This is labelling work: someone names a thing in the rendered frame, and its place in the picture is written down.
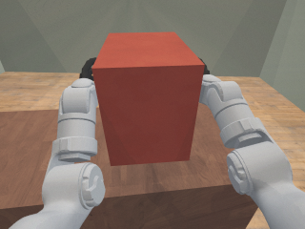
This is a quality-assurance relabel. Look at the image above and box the right robot forearm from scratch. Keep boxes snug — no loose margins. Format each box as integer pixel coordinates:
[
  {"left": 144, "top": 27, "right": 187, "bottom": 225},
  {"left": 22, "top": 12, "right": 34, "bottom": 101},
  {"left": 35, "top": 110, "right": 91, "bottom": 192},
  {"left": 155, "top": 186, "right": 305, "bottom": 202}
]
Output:
[{"left": 198, "top": 74, "right": 294, "bottom": 180}]

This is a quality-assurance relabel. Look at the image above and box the pedestal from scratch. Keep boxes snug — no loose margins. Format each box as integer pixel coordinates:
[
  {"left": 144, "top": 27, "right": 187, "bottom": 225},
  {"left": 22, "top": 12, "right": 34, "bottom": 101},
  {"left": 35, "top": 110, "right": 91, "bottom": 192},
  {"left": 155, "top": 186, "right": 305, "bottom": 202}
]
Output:
[{"left": 0, "top": 103, "right": 258, "bottom": 229}]

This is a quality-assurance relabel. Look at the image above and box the left robot upper arm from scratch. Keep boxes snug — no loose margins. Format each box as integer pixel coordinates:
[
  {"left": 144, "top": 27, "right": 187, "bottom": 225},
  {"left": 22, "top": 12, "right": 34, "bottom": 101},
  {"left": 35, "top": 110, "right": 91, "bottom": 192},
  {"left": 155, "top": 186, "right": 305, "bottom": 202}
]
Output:
[{"left": 9, "top": 162, "right": 106, "bottom": 229}]

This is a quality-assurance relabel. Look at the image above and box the right robot upper arm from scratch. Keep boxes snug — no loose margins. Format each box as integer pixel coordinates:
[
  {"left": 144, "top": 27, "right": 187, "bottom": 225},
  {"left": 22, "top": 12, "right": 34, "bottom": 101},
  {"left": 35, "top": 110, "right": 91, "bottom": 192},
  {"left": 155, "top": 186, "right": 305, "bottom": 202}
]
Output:
[{"left": 226, "top": 141, "right": 305, "bottom": 229}]

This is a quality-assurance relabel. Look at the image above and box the carton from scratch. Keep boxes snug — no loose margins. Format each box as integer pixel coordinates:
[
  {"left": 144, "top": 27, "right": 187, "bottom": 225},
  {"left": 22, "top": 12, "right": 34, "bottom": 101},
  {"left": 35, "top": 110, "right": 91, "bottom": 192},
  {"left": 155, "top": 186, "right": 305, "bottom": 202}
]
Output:
[{"left": 91, "top": 31, "right": 205, "bottom": 166}]

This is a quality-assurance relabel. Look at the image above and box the left robot forearm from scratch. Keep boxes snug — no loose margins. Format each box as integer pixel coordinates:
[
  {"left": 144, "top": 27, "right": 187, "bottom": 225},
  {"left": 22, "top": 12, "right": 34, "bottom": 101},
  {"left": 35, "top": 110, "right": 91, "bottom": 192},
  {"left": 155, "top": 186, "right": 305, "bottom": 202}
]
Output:
[{"left": 41, "top": 78, "right": 98, "bottom": 202}]

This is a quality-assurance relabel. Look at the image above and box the robot left hand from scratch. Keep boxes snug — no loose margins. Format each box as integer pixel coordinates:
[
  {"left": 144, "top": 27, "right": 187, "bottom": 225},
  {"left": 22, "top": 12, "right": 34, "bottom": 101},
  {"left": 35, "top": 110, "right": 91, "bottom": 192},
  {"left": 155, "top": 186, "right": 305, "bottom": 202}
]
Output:
[{"left": 79, "top": 57, "right": 96, "bottom": 81}]

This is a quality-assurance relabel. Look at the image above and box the robot right hand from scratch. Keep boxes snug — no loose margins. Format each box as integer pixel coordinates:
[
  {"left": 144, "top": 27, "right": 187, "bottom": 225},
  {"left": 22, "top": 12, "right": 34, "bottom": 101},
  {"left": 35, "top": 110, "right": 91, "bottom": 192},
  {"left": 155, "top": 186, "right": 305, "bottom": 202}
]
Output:
[{"left": 198, "top": 57, "right": 210, "bottom": 75}]

